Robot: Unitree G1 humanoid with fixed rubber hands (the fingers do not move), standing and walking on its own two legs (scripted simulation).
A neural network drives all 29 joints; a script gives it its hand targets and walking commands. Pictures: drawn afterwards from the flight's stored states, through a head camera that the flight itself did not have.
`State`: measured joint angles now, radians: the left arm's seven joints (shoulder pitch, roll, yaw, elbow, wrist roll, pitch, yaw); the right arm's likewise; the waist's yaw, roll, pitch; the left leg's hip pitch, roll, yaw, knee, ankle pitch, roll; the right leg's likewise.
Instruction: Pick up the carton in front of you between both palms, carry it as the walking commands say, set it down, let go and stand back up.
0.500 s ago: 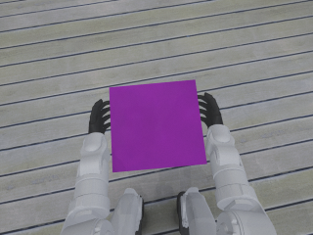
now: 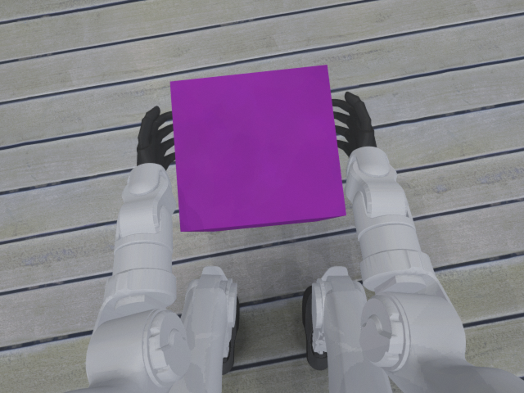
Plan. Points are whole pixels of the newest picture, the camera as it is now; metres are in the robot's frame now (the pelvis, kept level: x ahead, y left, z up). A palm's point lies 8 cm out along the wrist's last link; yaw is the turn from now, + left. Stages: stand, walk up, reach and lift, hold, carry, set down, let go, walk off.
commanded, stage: set down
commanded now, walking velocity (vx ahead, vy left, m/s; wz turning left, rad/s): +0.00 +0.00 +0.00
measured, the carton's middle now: (258, 166) +0.46 +0.03 -0.15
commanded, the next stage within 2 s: none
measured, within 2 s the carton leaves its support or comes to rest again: rests again in 1.22 s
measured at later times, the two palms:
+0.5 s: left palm (181, 177) +0.47 +0.18 -0.24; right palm (332, 161) +0.50 -0.12 -0.24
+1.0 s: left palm (187, 181) +0.48 +0.19 -0.30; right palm (325, 164) +0.52 -0.11 -0.30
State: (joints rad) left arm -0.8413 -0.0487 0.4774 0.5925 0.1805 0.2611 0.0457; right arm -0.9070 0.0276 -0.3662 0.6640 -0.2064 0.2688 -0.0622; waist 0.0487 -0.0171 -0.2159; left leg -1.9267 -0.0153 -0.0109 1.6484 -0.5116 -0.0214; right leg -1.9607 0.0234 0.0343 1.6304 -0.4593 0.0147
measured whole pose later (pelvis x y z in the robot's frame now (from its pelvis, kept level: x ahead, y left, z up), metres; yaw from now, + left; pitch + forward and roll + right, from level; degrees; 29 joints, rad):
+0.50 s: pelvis -0.02 +0.00 -0.11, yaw +0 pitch +47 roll +1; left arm -1.10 0.05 0.45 0.72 0.11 0.22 0.10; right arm -1.20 -0.12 -0.30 0.83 -0.11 0.23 -0.10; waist 0.05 -0.01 0.01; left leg -2.27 -0.03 -0.01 1.98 -0.54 -0.03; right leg -2.30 0.03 0.04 1.96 -0.48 0.03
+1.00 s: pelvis -0.02 +0.00 -0.15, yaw +1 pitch +42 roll +1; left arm -1.20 0.14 0.33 0.92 0.01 0.17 0.12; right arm -1.32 -0.22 -0.19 1.04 -0.02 0.17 -0.11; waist 0.06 0.00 0.13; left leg -2.32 -0.05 -0.01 2.16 -0.58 -0.04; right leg -2.36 0.03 0.04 2.14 -0.52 0.03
